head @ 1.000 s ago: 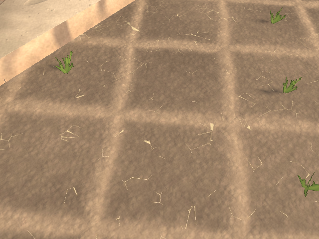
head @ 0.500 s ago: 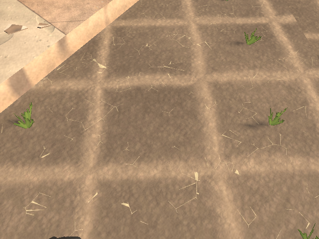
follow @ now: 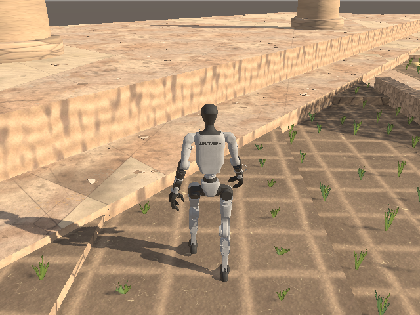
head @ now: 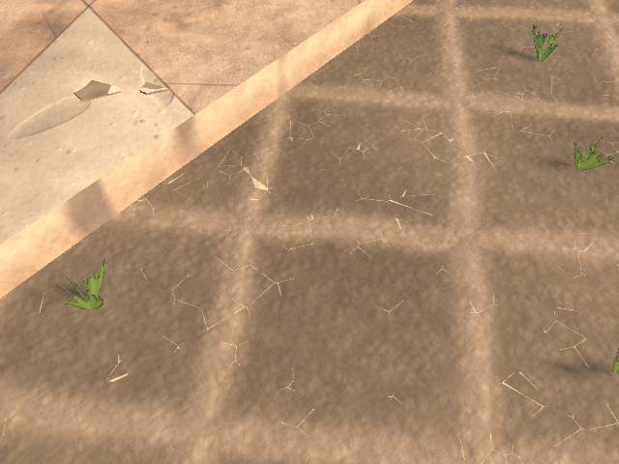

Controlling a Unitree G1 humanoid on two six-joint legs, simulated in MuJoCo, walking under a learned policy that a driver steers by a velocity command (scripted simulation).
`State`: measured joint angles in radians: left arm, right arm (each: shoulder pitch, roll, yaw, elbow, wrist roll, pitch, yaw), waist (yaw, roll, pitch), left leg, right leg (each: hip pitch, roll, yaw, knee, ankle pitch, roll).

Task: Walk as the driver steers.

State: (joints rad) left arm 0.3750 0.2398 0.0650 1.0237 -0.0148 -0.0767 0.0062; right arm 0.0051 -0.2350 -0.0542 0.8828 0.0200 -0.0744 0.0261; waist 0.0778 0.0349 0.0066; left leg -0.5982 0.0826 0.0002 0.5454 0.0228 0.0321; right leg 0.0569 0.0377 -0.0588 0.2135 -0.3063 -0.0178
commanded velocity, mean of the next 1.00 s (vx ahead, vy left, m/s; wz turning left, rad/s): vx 0.50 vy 0.00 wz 0.00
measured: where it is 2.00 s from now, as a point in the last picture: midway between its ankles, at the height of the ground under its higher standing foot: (347, 216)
